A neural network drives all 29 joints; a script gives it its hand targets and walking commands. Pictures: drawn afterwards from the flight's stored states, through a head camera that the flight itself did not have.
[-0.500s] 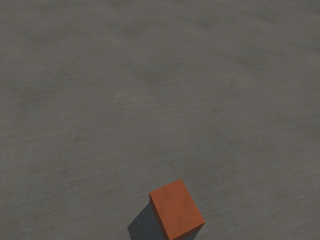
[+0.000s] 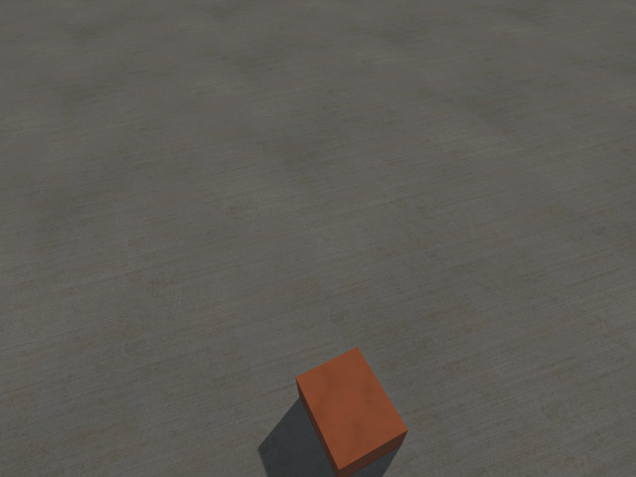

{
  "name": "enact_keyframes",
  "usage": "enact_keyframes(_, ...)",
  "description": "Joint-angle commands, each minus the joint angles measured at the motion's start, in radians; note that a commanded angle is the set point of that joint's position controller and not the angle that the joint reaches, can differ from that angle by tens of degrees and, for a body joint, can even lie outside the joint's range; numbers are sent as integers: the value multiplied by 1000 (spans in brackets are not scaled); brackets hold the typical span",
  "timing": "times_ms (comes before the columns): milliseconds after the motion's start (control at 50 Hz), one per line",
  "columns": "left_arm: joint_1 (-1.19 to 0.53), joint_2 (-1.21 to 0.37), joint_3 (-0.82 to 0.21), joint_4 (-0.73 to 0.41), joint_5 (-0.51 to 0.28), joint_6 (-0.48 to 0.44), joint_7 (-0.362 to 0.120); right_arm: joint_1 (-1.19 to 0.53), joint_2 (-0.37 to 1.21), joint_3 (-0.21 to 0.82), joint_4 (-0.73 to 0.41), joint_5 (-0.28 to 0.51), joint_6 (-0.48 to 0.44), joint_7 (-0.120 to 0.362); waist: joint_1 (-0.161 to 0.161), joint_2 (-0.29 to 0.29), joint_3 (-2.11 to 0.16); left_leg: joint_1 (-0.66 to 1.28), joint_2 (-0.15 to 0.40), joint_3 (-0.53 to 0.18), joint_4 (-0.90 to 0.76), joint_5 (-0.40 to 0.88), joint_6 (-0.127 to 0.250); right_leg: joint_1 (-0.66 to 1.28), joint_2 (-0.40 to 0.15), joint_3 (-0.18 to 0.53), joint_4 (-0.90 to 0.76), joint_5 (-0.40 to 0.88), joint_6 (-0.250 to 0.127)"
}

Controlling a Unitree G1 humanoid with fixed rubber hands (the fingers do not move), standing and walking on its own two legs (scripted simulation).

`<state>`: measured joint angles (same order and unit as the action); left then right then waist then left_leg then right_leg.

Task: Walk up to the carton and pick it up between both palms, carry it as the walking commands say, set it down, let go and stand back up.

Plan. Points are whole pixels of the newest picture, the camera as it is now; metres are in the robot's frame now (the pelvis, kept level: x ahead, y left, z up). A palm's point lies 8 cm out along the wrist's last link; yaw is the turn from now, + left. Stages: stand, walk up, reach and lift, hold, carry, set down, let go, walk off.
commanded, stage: walk up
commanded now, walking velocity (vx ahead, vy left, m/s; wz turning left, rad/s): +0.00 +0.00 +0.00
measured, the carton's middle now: (348, 411) +0.44 -0.04 -0.70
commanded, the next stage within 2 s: none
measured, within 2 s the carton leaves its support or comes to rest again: neither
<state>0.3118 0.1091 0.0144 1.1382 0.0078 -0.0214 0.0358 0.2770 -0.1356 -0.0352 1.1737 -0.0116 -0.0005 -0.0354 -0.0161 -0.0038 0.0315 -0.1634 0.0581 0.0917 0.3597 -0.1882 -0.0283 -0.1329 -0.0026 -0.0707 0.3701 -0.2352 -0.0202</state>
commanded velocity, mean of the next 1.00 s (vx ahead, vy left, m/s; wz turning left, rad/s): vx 0.01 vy -0.18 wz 0.29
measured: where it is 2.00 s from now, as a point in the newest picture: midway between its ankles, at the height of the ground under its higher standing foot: outside the picture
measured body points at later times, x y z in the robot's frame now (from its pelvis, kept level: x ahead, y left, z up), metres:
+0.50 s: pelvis +0.00 -0.13 -0.02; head +0.04 -0.13 +0.43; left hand +0.01 +0.14 -0.16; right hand +0.02 -0.44 -0.16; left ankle -0.01 +0.10 -0.73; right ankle +0.02 -0.28 -0.75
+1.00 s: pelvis +0.03 -0.20 -0.01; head +0.06 -0.19 +0.44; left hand -0.06 +0.01 -0.16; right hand +0.22 -0.38 -0.15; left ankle -0.02 -0.14 -0.75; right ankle +0.07 -0.35 -0.72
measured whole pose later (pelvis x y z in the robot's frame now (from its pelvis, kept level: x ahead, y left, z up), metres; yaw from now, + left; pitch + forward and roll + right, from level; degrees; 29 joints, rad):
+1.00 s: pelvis +0.03 -0.20 -0.01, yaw +21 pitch +1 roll -1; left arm 0.34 0.16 0.02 1.00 0.02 0.02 0.04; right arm 0.12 -0.18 -0.05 0.94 -0.02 0.03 -0.03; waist 0.04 0.03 0.05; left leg -0.21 -0.01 0.06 0.47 -0.28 0.06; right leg -0.33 -0.09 -0.09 0.71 -0.41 0.02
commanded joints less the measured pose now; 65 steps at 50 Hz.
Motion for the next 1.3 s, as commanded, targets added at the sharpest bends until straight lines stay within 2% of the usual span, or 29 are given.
enact_keyframes(0,71,63,14,-9,5,-14,8,62,-33,-3,-1,-1,-7,-5,4,12,48,23,88,-45,-46,106,19,-56,-112,75,-71,103,7)
enact_keyframes(100,49,116,9,-38,13,-1,6,85,-63,-13,3,-11,3,-10,-1,-94,37,10,75,-82,-8,63,-2,-75,-156,56,-54,83,18)
enact_keyframes(120,-70,266,86,-91,22,53,-28,289,-294,-83,16,-11,28,-52,-55,-132,124,63,324,-413,-25,209,96,-291,-33,-151,207,-142,90)
enact_keyframes(140,-48,243,85,-125,29,74,-39,337,-376,-124,29,-11,31,-77,-62,76,82,144,504,-657,-80,376,218,-441,-16,-12,436,-320,110)
enact_keyframes(160,-31,215,79,-140,42,91,-47,331,-371,-134,8,-1,34,-86,-47,65,53,140,539,-670,-113,333,253,-482,-50,93,621,-317,109)
enact_keyframes(240,-66,170,56,-218,29,98,-57,61,-250,-90,-103,-17,20,-57,-5,191,19,-91,273,-326,-97,-30,118,-438,-31,120,715,-89,87)
enact_keyframes(320,-60,139,44,-230,31,87,-73,58,-262,-107,-126,-26,35,-29,14,358,-17,-247,169,-278,-141,-285,66,-167,-21,0,443,-133,87)
enact_keyframes(380,-36,154,36,-206,21,81,-62,102,-297,-118,-153,-19,46,-23,1,312,39,-282,156,-315,-82,-241,76,-103,-3,-61,203,-122,87)
enact_keyframes(420,45,181,44,-196,18,73,-49,66,-279,-104,-184,-18,44,-24,53,224,28,-327,107,-280,29,-222,31,56,-26,-52,23,-30,77)
enact_keyframes(460,168,342,84,-186,33,56,-37,81,-174,-80,-224,-22,49,-30,97,-304,4,-496,-70,-115,572,-478,-20,29,-350,270,-165,-166,29)
enact_keyframes(480,82,344,74,-223,32,55,-34,47,-172,-70,-262,-29,54,-35,76,-351,19,-512,-15,-116,707,-441,-23,-119,-395,305,-194,-229,-73)
enact_keyframes(520,-47,262,50,-265,42,48,-28,-4,-192,-78,-242,-24,64,-8,12,-235,139,-425,-8,-115,818,-275,-2,-275,-269,182,-214,-176,-62)
enact_keyframes(540,-50,210,35,-249,31,35,-12,76,-178,-84,-225,-19,52,-2,-13,-119,108,-424,-11,-111,812,-203,-6,-190,-232,106,-134,91,-51)
enact_keyframes(620,88,180,35,-185,25,10,9,15,-150,-63,-243,-10,48,7,41,-198,-23,-381,-33,-45,658,-215,-5,49,-224,14,-4,612,-102)
enact_keyframes(660,112,166,31,-174,27,7,13,-55,-116,-55,-280,-11,46,13,45,-116,-9,-337,-54,-40,534,-237,-7,20,-245,39,4,638,-125)
enact_keyframes(740,140,192,45,-131,14,7,23,-61,-103,-32,-294,9,22,5,38,-163,-68,-174,-60,-32,212,-159,43,109,-272,62,96,797,-112)
enact_keyframes(760,131,195,39,-130,8,6,20,-29,-104,-31,-286,9,21,1,5,-80,-99,-56,-79,-28,115,-91,50,56,-279,95,96,680,-93)
enact_keyframes(800,139,141,18,-138,8,-8,15,1,-193,-55,-268,-5,1,-4,-26,43,-139,214,100,-160,38,380,95,-145,-170,0,216,314,-2)
enact_keyframes(820,186,117,3,-158,6,-13,12,25,-253,-59,-278,-11,-6,-5,-27,144,-163,335,285,-325,82,710,166,-324,-98,-32,329,48,49)
enact_keyframes(840,114,128,17,-184,8,7,15,29,-229,-59,-274,-1,-10,-4,-40,189,-115,228,376,-393,35,730,279,-358,-76,16,479,-283,62)
enact_keyframes(880,59,159,27,-200,21,28,5,-89,-225,-52,-266,1,19,-2,-8,279,-20,22,230,-224,-20,518,250,-310,-106,65,567,-305,35)
enact_keyframes(960,69,150,31,-167,11,32,9,-69,-192,-54,-219,-6,33,3,28,58,-12,-11,89,-106,31,456,147,-170,-54,-71,261,-137,51)
enact_keyframes(1020,143,152,29,-128,0,30,30,-106,-208,-65,-237,2,35,20,71,57,-33,-115,57,-114,61,209,103,-5,-67,-118,96,62,35)
enact_keyframes(1040,223,180,41,-123,5,26,38,-134,-200,-61,-252,5,34,24,99,76,-58,-212,20,-99,152,105,91,74,-130,-51,92,75,9)
enact_keyframes(1060,255,293,63,-105,16,28,44,-171,-148,-49,-290,2,37,31,111,-175,-29,-363,-85,-6,364,-81,18,83,-390,262,-34,129,-66)
enact_keyframes(1080,259,371,74,-128,28,28,48,-182,-186,-54,-314,-4,62,34,130,-235,2,-487,-57,-60,631,-401,-6,65,-592,436,-122,187,-166)
enact_keyframes(1160,13,290,65,-191,17,30,38,-108,-182,-51,-284,-9,85,71,17,-157,46,-345,-19,-108,737,-221,-42,-185,-394,152,-151,-5,-75)
enact_keyframes(1180,-1,271,71,-200,20,33,32,-100,-183,-49,-261,-9,96,72,6,-249,73,-302,-50,-73,715,-171,-55,-242,-330,90,-159,-75,-47)
enact_keyframes(1280,68,276,80,-178,28,28,16,-125,-150,-21,-258,-2,75,83,36,-144,0,-266,-33,-51,450,-175,-47,-125,-338,48,-131,-72,-72)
